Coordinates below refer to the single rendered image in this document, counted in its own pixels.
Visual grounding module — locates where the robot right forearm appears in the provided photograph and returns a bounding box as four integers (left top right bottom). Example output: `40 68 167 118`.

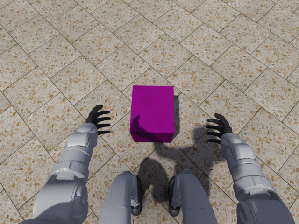
220 133 295 224

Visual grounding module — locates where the left robot hand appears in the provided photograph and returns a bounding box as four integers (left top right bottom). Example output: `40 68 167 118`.
86 105 111 135

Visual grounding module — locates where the robot right shin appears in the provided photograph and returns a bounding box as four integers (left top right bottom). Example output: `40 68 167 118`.
171 169 191 207

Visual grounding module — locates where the robot right upper arm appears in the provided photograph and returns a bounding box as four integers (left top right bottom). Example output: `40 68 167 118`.
236 199 294 224

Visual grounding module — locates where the carton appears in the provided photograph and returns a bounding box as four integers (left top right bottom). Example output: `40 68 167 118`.
130 85 175 143

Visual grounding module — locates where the right robot hand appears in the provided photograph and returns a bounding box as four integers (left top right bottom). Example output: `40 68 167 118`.
206 113 233 144

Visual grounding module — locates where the robot left forearm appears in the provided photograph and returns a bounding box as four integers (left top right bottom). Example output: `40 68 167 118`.
33 123 98 218

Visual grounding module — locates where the right robot thigh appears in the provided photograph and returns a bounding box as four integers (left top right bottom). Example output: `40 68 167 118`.
174 173 218 224

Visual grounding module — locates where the robot left upper arm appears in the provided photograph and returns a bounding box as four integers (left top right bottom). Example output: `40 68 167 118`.
18 182 88 224

